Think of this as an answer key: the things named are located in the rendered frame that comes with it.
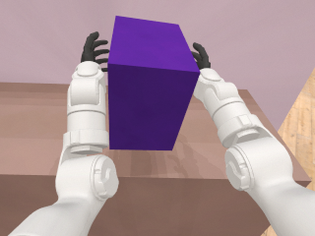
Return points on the pedestal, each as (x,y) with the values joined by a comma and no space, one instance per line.
(178,192)

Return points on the carton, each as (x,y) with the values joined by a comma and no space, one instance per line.
(151,77)

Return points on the right robot forearm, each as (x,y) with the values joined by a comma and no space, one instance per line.
(234,121)

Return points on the left robot hand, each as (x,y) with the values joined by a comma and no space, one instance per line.
(89,53)

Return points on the robot left upper arm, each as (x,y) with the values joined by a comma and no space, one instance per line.
(83,185)

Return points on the left robot forearm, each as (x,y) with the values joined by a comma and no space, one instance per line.
(86,111)

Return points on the robot right upper arm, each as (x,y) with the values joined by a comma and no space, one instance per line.
(263,169)

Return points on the right robot hand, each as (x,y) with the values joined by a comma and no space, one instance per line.
(202,58)

